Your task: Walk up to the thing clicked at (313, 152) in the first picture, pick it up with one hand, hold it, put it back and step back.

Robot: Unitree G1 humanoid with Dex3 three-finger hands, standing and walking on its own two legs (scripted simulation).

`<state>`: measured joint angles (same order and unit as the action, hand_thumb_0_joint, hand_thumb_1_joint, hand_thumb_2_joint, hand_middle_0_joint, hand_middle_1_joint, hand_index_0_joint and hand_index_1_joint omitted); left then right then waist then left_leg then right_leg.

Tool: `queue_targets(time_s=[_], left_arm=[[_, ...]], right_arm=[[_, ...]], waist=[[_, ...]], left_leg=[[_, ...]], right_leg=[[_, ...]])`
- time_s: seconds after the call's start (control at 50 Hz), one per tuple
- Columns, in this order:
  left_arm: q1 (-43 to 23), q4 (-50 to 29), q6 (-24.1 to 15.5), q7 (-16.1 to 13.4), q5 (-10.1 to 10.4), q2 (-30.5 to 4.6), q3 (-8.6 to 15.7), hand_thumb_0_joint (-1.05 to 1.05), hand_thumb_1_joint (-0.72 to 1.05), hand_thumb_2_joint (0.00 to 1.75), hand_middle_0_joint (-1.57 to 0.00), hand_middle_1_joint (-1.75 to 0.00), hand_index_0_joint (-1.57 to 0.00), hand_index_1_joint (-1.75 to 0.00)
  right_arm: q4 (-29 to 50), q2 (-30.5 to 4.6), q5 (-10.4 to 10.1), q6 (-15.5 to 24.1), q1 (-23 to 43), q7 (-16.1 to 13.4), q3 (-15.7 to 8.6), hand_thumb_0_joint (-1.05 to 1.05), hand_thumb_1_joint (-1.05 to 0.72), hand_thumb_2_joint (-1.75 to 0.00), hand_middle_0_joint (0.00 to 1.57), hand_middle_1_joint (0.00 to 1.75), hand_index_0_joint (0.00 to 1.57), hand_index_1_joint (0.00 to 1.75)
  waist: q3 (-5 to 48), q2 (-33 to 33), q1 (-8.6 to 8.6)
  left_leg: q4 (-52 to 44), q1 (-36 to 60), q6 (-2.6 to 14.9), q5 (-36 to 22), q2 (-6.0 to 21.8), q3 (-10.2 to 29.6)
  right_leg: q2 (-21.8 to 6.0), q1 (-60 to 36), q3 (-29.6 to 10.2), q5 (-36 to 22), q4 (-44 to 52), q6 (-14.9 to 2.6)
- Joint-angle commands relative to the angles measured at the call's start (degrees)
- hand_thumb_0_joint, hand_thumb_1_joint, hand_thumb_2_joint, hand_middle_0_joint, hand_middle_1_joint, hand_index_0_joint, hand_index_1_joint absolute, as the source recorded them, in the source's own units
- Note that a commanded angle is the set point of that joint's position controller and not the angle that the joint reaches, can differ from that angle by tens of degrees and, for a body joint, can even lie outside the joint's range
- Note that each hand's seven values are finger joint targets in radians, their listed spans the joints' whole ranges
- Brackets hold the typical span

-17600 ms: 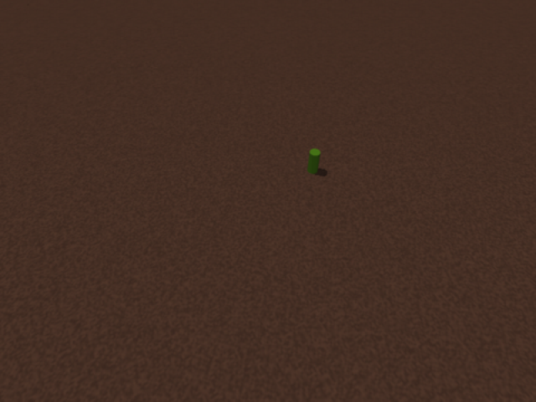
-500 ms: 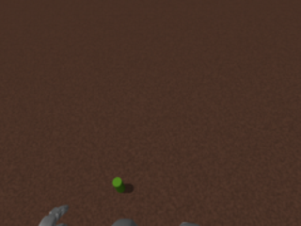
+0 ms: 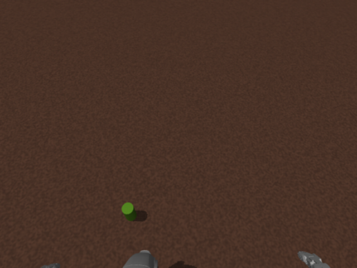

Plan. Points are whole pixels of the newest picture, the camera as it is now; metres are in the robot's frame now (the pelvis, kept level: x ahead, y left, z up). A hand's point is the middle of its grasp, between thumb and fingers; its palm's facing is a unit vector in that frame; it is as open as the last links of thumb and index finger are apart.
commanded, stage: walk up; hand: left
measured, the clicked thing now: (129, 212) +0.41 +0.25 -0.69
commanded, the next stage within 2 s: none
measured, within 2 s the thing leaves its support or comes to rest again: neither
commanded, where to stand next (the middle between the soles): +0.09 +0.04 m, yaw +0 degrees
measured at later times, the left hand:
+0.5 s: hand out of the picture +0.08 +0.27 -0.13, palm faces -0.03 -0.92 -0.39, open 7.4 cm
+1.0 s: hand out of the picture +0.08 +0.27 -0.13, palm faces -0.03 -0.92 -0.38, open 7.4 cm
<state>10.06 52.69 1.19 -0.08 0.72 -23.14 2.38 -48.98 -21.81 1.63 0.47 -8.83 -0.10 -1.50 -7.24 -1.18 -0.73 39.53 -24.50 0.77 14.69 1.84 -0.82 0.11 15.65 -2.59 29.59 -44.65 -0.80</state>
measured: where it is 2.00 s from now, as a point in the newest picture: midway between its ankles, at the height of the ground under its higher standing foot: outside the picture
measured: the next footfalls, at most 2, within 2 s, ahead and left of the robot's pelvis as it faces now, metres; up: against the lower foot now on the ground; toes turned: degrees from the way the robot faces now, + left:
right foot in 0.02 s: -0.01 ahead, -0.15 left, +0.00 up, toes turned +1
left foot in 1.38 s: +0.16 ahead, +0.17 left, +0.00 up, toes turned +3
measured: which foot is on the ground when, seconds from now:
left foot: down 0.00-1.00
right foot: up 0.00-0.00, down 0.02-1.00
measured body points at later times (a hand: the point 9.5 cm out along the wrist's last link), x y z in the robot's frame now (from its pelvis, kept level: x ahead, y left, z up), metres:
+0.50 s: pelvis -0.01 +0.00 +0.02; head +0.00 +0.00 +0.47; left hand +0.08 +0.32 -0.10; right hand +0.08 -0.30 -0.11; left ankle +0.07 +0.12 -0.72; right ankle -0.05 -0.15 -0.72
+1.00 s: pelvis +0.00 +0.00 +0.02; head +0.01 +0.00 +0.47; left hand +0.08 +0.31 -0.10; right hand +0.09 -0.30 -0.11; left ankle +0.07 +0.12 -0.72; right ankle -0.05 -0.15 -0.72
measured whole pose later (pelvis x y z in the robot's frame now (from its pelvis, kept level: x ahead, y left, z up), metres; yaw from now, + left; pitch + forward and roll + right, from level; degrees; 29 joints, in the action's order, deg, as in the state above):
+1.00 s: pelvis +0.00 +0.00 +0.02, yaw +0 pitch -3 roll -1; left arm 7.1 63.8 -1.5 -0.7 -0.8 -20.8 -0.4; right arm -63.2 -20.1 0.3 -1.1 -4.2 1.9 -2.0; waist -3.0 1.5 0.2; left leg 23.5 -14.1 0.1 7.0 1.0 -0.7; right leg -1.5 2.8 -1.7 16.2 -21.4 2.2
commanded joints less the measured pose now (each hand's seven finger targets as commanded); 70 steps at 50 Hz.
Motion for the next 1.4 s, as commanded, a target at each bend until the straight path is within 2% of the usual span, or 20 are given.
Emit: queue_targets(time_s=[0.0,0.04,0.06,0.08,0.1,0.14,0.16,0.22,0.32,0.62,0.9,1.12,1.14,1.16,1.2,1.24,1.3,1.32,1.36,1.38], left_arm=[[6.4,0.7,-3.9,-1.8,-1.4,-10.0,2.6,0.0,0.9,0.9,-0.2,-0.3,-0.2,-0.3],[2.7,-0.6,-5.0,-2.3,-2.6,-15.9,3.3,0.0,0.9,0.9,-0.2,-0.3,-0.2,-0.3],[-1.2,-1.2,-4.8,-2.1,-2.3,-19.5,3.5,0.0,0.9,0.9,-0.2,-0.3,-0.2,-0.3],[-4.0,-2.0,-4.8,-1.9,-2.0,-16.8,3.0,0.0,0.9,0.9,-0.2,-0.3,-0.2,-0.3],[-4.9,-2.2,-4.8,-1.6,-1.7,-14.0,2.2,0.0,0.9,0.9,-0.2,-0.3,-0.2,-0.3],[-3.8,-1.0,-4.9,-1.6,-1.1,-11.6,1.6,0.0,0.9,0.9,-0.2,-0.3,-0.2,-0.3],[-1.2,0.0,-4.9,-1.5,-0.9,-11.5,1.6,0.0,0.9,0.9,-0.2,-0.3,-0.2,-0.3],[-0.4,1.3,-4.9,-1.5,-1.4,-12.6,1.4,0.0,0.9,0.9,-0.2,-0.3,-0.2,-0.3],[-3.3,1.8,-4.6,-1.2,-1.5,-11.6,0.8,0.0,0.9,0.9,-0.2,-0.3,-0.2,-0.3],[-3.3,6.2,-4.1,-1.2,-1.2,-11.0,0.1,0.0,0.9,0.9,-0.2,-0.3,-0.2,-0.3],[-5.9,7.7,-3.9,-1.2,-1.5,-10.5,-0.2,0.0,0.9,0.9,-0.2,-0.3,-0.2,-0.3],[-5.0,8.0,-4.1,-1.4,-1.6,-10.7,0.1,0.0,0.9,0.9,-0.2,-0.3,-0.2,-0.3],[1.6,7.3,-4.5,-1.1,-1.7,-14.4,1.7,0.0,0.9,0.9,-0.2,-0.3,-0.2,-0.3],[4.8,7.8,-4.6,-1.1,-2.3,-15.8,2.4,0.0,0.9,0.9,-0.2,-0.3,-0.2,-0.3],[4.6,6.1,-5.0,-1.6,-3.0,-19.0,4.6,0.0,0.9,0.9,-0.2,-0.3,-0.2,-0.3],[2.9,3.8,-5.7,-2.0,-3.3,-17.8,4.8,0.0,0.9,0.9,-0.2,-0.3,-0.2,-0.3],[0.5,1.0,-5.9,-1.3,-3.0,-16.7,4.7,0.0,0.9,0.9,-0.2,-0.3,-0.2,-0.3],[-0.6,-0.1,-5.8,-1.0,-3.2,-16.4,4.4,0.0,0.9,0.9,-0.2,-0.3,-0.2,-0.3],[-3.4,-1.5,-4.9,-0.4,-2.3,-13.3,3.1,0.0,0.9,0.9,-0.2,-0.3,-0.2,-0.3],[-0.1,-2.0,-4.4,-0.2,-1.7,-8.8,1.9,0.0,0.9,0.9,-0.2,-0.3,-0.2,-0.3]], right_arm=[[3.2,-12.3,-0.6,-0.8,0.2,-0.2,-3.1,0.0,-0.9,-0.9,0.2,0.3,0.2,0.3],[3.9,-8.5,-1.4,-0.9,1.7,0.2,-2.0,0.0,-0.9,-0.9,0.2,0.3,0.2,0.3],[2.9,-11.1,-1.1,-1.1,2.6,-0.3,-3.1,0.0,-0.9,-0.9,0.2,0.3,0.2,0.3],[0.8,-12.0,-0.8,-0.8,1.0,-0.1,-3.7,0.0,-0.9,-0.9,0.2,0.3,0.2,0.3],[0.0,-12.0,-1.0,-0.3,0.9,0.2,-3.7,0.0,-0.9,-0.9,0.2,0.3,0.2,0.3],[-1.0,-11.9,-1.4,0.6,2.4,0.8,-3.7,0.0,-0.9,-0.9,0.2,0.3,0.2,0.3],[-0.7,-12.1,-1.3,0.6,3.5,0.9,-3.7,0.0,-0.9,-0.9,0.2,0.3,0.2,0.3],[-1.3,-10.6,-1.4,-0.3,6.0,1.4,-2.9,0.0,-0.9,-0.9,0.2,0.3,0.2,0.3],[-4.4,-11.4,-1.0,-0.4,6.1,1.9,-2.9,0.0,-0.9,-0.9,0.2,0.3,0.2,0.3],[-8.8,-10.9,-1.0,0.3,6.5,1.2,-2.6,0.0,-0.9,-0.9,0.2,0.3,0.2,0.3],[-10.4,-10.6,-1.2,-0.3,6.9,1.1,-2.7,0.0,-0.9,-0.9,0.2,0.3,0.2,0.3],[-10.6,-10.0,-1.3,-0.3,7.2,1.2,-2.6,0.0,-0.9,-0.9,0.2,0.3,0.2,0.3],[-7.6,-14.2,-0.1,-0.4,5.2,2.5,-4.8,0.0,-0.9,-0.9,0.2,0.3,0.2,0.3],[-6.5,-13.3,0.3,-0.7,7.0,3.1,-4.9,0.0,-0.9,-0.9,0.2,0.3,0.2,0.3],[-4.1,-12.5,1.4,-1.4,8.9,4.1,-5.0,0.0,-0.9,-0.9,0.2,0.3,0.2,0.3],[-2.8,-12.1,1.1,-1.0,8.3,4.8,-5.3,0.0,-0.9,-0.9,0.2,0.3,0.2,0.3],[-1.7,-11.2,0.7,-0.1,4.4,5.2,-5.5,0.0,-0.9,-0.9,0.2,0.3,0.2,0.3],[-1.7,-10.4,0.5,0.3,2.1,5.0,-5.6,0.0,-0.9,-0.9,0.2,0.3,0.2,0.3],[-5.8,-10.5,-0.1,1.1,-8.2,3.8,-6.7,0.0,-0.9,-0.9,0.2,0.3,0.2,0.3],[-7.3,-14.6,0.1,1.5,-14.3,2.6,-8.0,0.0,-0.9,-0.9,0.2,0.3,0.2,0.3]], waist=[[13.3,8.6,-1.06],[8.1,-3.0,0.29],[7.5,-6.6,0.54],[5.7,-4.7,2.6],[5.3,-2.1,3.57],[8.6,-1.2,2.53],[10.1,-1.4,1.11],[5.2,-4.7,0.66],[4.3,-1.3,1.4],[10.9,4.0,0.7],[7.8,1.4,1.54],[8.9,0.3,1.13],[10.9,0.4,0.05],[7.2,-1.4,-1.54],[-0.6,-6.8,-3.01],[-3.3,-4.9,-1.95],[-1.3,-8.2,0.23],[0.1,-10.2,1.85],[3.8,-4.3,7.22],[6.9,8.9,8.95]], left_leg=[[-0.9,11.2,6.84,-20.0,7.1,8.3],[1.2,-2.6,0.87,-1.3,0.1,4.5],[3.6,3.3,0.65,11.6,2.0,4.8],[2.2,9.7,0.69,8.4,2.8,5.3],[-4.6,11.7,1.19,2.7,2.6,5.2],[-8.4,17.7,3.73,-20.2,4.3,8.1],[-7.7,19.5,4.97,-22.0,5.3,8.6],[-8.4,13.5,3.15,-7.4,3.2,6.6],[-15.3,14.9,2.04,3.3,3.5,8.4],[-19.1,16.6,2.12,-8.8,5.1,7.7],[-20.4,17.4,1.53,-5.7,4.9,7.4],[-18.8,19.5,1.19,-12.6,4.3,6.1],[-13.8,15.7,2.85,9.8,1.1,4.1],[-10.4,5.1,1.97,17.0,0.1,2.8],[4.4,-9.8,-0.35,9.1,1.0,2.9],[4.5,-12.7,-0.5,6.7,3.8,5.3],[0.0,-6.0,-1.0,9.6,3.2,2.5],[-3.9,0.6,-0.22,7.5,3.2,1.9],[-13.8,20.4,-0.07,-4.7,-2.4,-2.6],[-19.6,27.8,1.65,-6.1,3.0,5.5]], right_leg=[[-0.5,-8.8,1.8,-17.6,24.5,0.49],[-15.1,-9.0,-20.2,-23.7,24.3,-6.1],[-20.0,-1.2,-22.1,-26.7,21.9,-11.45],[-18.2,4.3,-18.2,-25.8,20.2,-10.81],[-13.7,3.5,-10.1,-25.5,17.9,-7.18],[-6.5,1.9,-2.1,-27.3,14.9,-1.31],[-5.2,1.7,-1.4,-26.5,15.1,-0.75],[-7.5,2.6,-5.6,-12.9,23.0,-1.65],[-6.9,3.4,-4.5,-6.7,24.7,-1.68],[-5.8,-7.8,-1.5,-21.1,25.1,-0.8],[-6.3,-5.2,-1.7,-19.2,27.9,-0.64],[-7.1,-6.5,-1.8,-23.0,29.0,-0.26],[-6.7,-9.9,-4.0,-3.3,28.3,-3.12],[-10.0,-13.0,-9.5,8.4,31.3,-5.33],[-20.3,-14.3,-21.4,16.3,38.0,-10.8],[-20.7,-15.5,-18.8,3.2,36.7,-12.44],[-16.8,-15.5,-9.2,-19.6,30.4,-10.97],[-16.3,-11.9,-6.8,-27.3,26.9,-9.66],[-8.0,-1.7,2.6,-33.0,9.8,-4.66],[-2.5,4.4,5.5,-23.4,-7.1,-1.52]])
